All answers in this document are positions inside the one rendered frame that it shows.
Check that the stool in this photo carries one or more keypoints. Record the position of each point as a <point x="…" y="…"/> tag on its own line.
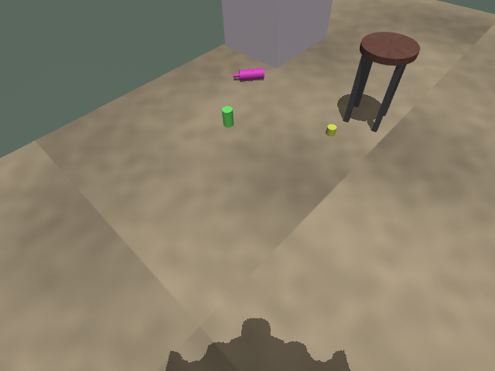
<point x="388" y="48"/>

